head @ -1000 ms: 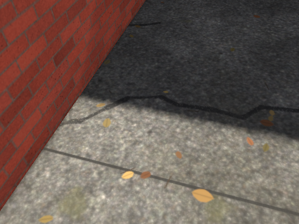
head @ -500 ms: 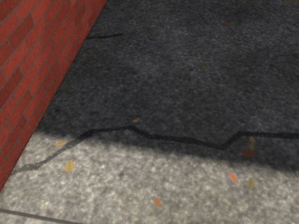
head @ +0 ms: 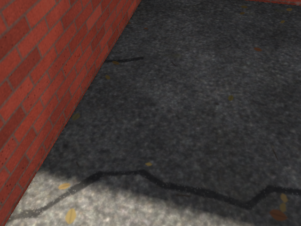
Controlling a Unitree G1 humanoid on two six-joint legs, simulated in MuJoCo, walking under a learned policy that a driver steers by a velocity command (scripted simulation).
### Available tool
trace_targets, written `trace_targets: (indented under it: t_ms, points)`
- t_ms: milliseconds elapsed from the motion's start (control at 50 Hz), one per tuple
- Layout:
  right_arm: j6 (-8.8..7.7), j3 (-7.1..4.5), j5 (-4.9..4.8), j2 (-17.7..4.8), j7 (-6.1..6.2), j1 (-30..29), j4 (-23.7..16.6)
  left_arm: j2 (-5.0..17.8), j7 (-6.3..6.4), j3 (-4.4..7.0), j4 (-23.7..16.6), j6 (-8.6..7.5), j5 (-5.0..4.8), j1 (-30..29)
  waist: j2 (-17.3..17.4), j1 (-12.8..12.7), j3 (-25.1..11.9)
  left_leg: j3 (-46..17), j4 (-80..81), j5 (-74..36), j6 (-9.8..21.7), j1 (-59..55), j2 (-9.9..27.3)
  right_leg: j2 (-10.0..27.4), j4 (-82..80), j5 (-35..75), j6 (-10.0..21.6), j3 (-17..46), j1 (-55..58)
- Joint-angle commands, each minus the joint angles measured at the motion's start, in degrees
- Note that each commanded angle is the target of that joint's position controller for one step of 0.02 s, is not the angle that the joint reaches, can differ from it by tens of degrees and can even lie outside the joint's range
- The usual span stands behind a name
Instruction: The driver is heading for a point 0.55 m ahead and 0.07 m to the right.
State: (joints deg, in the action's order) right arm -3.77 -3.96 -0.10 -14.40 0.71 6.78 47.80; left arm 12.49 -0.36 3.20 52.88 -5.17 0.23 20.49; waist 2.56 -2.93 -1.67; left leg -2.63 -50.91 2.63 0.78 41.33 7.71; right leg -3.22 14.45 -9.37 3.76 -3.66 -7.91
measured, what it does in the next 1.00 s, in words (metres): walks ahead: left foot, then right foot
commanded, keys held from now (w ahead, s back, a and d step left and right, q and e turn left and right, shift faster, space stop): w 0.38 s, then w+e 0.28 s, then no key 0.34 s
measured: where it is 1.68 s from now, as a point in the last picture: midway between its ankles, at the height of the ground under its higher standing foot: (162, 214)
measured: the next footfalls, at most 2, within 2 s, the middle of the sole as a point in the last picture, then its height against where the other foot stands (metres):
left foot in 0.24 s outside the picture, level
right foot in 0.78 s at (191, 211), level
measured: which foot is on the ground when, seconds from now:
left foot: up 0.00-0.22, down 0.24-0.78, up 0.80-1.00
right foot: down 0.00-0.26, up 0.28-0.76, down 0.78-1.00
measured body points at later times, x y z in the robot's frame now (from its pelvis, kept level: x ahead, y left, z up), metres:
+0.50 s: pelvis +0.26 +0.08 +0.00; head +0.28 +0.09 +0.45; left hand +0.40 +0.34 -0.13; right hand +0.29 -0.19 -0.13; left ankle +0.25 +0.16 -0.75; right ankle +0.35 -0.10 -0.66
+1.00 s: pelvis +0.49 +0.00 -0.01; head +0.53 -0.02 +0.44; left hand +0.65 +0.23 -0.13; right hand +0.54 -0.28 -0.15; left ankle +0.51 +0.17 -0.68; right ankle +0.55 -0.09 -0.75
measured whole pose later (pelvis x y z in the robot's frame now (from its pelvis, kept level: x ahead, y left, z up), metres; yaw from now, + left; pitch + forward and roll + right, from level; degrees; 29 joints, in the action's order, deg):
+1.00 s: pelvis +0.49 +0.00 -0.01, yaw -10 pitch +2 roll +0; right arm -2.1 -3.8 -0.3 -15.1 2.2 8.9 52.8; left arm 12.2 -1.0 3.0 48.3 -2.9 1.5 8.6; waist 1.9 0.2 2.8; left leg -2.1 -60.0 24.3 -2.3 30.4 5.2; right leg -3.5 23.8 -5.3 4.7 -2.1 -20.9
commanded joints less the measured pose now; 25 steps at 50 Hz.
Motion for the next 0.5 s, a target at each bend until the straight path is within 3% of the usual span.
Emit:
trace_targets:
  t_ms: [20, 100, 140, 180, 200, 220, 240, 260, 280, 300, 320, 340, 360, 400, 460, 500]
  points:
    - [-0.55, -0.12, -0.2, -1.5, -0.45, -3.9, -3.4, 9.2, 0.73, 1.89, -2.9, -0.7, -0.6, -1.0, -6.0, 0.9, 2.3, 0.8, 8.8, -6.7, -0.4, -1.0, -0.6, 14.7, -7.2, 10.9, 8.2, 8.0, 0.0]
    - [-0.96, 0.22, -0.85, -1.5, -1.46, -10.0, -5.2, 9.6, 0.83, 2.21, -0.8, -0.04, -1.11, 2.5, -6.4, -1.5, 4.4, 2.1, 16.3, -5.2, 0.0, -1.3, -2.2, 16.3, -5.2, 8.3, 7.9, 7.9, 5.3]
    - [-1.41, 0.27, -1.01, -2.0, -2.16, -11.3, -6.1, 10.0, 0.96, 2.51, 0.0, 0.4, -1.25, 2.8, -7.0, -1.5, 5.1, 2.2, 18.6, -1.8, 1.3, -1.9, -2.7, 17.8, -3.1, 9.1, 7.5, 8.5, 7.9]
    - [-1.9, -0.1, -1.01, -3.2, -2.61, -9.5, -6.0, 10.8, 1.14, 2.88, 0.2, 0.8, -1.4, 1.6, -7.9, 0.3, 4.2, 3.2, 20.7, 2.3, 3.0, -6.2, -3.9, 18.8, 0.1, 14.0, 6.5, 8.8, 9.3]
    - [-2.1, -0.7, -0.84, -4.3, -2.59, -5.8, -5.0, 11.2, 1.21, 2.98, 0.0, 1.03, -1.54, 0.1, -8.2, 2.8, 2.2, 4.8, 22.3, 2.9, 4.0, -12.5, -5.6, 18.0, 4.1, 21.7, 5.6, 7.8, 8.8]
    - [-2.16, -1.89, -0.46, -6.3, -2.32, 1.9, -2.4, 10.3, 1.25, 2.69, -0.2, 1.22, -1.66, -0.7, -7.3, 6.2, -2.2, 6.4, 23.4, 2.4, 5.4, -23.2, -7.6, 15.1, 12.6, 29.8, 4.2, 5.5, 7.0]
    - [-2.25, -3.39, 0.01, -10.3, -1.8, 13.0, 0.4, 8.2, 1.26, 1.84, -1.2, 1.19, -0.98, -1.2, -3.2, 10.2, -10.1, -0.8, 21.6, 0.3, 8.5, -40.6, -1.4, 11.8, 28.0, 23.6, 1.9, 2.5, -2.5]
    - [-1.95, -4.66, 0.5, -16.2, -1.54, 19.0, 1.6, 2.1, 0.82, -0.04, -2.3, 0.05, -0.23, 4.1, 11.1, 8.8, -17.0, -26.2, 25.7, 6.0, 17.4, -62.0, 12.8, 1.9, 50.8, -3.4, -2.5, 0.6, -26.4]
    - [-1.82, -3.33, -0.03, -11.9, -1.65, 20.2, 1.6, 4.6, 0.37, 0.42, -1.5, -1.43, -0.81, 3.5, 12.3, 9.6, -21.0, -39.2, 32.9, 11.8, 19.3, -63.9, 15.2, 1.0, 59.8, -23.1, -2.2, 9.4, -34.4]
    - [-1.83, -2.38, -0.28, -9.0, -1.55, 15.3, 0.9, 8.4, 0.08, 1.51, -2.7, -2.13, -2.34, -1.1, 8.6, 8.9, -13.1, -31.2, 33.3, 14.1, 16.3, -57.6, 13.3, 4.6, 63.5, -19.7, -1.2, 10.0, -39.7]
    - [-1.69, -1.73, -0.31, -7.0, -1.53, 10.4, -0.3, 8.6, 0.27, 1.46, -3.7, -2.2, -2.4, -4.8, 4.4, 7.4, -8.0, -23.4, 34.3, 12.1, 14.2, -49.0, 11.1, 7.9, 61.6, -14.0, -0.6, 8.1, -39.0]
    - [-1.67, -1.16, 0.11, -5.2, -1.77, 6.7, -0.8, 8.0, 0.68, 1.69, -4.0, -1.84, -1.59, -6.8, 1.3, 5.6, -3.9, -18.3, 36.6, 8.7, 13.2, -40.4, 8.8, 9.9, 57.7, -9.7, -0.7, 7.4, -36.3]
    - [-1.91, -0.63, 0.61, -3.6, -1.95, 4.9, -0.8, 7.4, 1.01, 2.04, -4.0, -1.03, -1.17, -6.2, 2.2, 3.6, -2.1, -14.5, 38.6, 5.9, 12.1, -35.0, 6.7, 11.5, 54.5, -6.9, -0.7, 7.8, -32.6]
    - [-2.39, -0.69, 0.67, -3.5, -2.0, 5.4, 0.2, 5.2, 1.14, 1.88, -3.3, 0.48, -1.25, -3.9, 3.2, 1.9, -1.3, -9.9, 41.3, 1.9, 12.2, -30.9, 5.5, 12.0, 51.7, -4.3, -1.2, 7.5, -29.3]
    - [-2.87, -1.32, 0.97, -5.8, -1.02, 8.2, 2.1, 5.0, 1.27, 2.05, -4.2, 1.42, -1.21, -7.0, 1.0, 2.2, 1.1, -4.5, 43.0, -5.1, 12.0, -31.8, 5.9, 11.9, 45.8, 2.5, -2.3, 8.6, -33.8]
    - [-2.75, -1.33, 1.04, -6.0, -0.44, 9.7, 3.0, 4.6, 0.98, 2.07, -5.0, 1.49, -1.23, -9.7, 0.7, 3.0, 1.6, -1.1, 43.1, -7.8, 10.9, -33.6, 5.7, 10.8, 40.7, 7.9, -2.5, 9.8, -35.6]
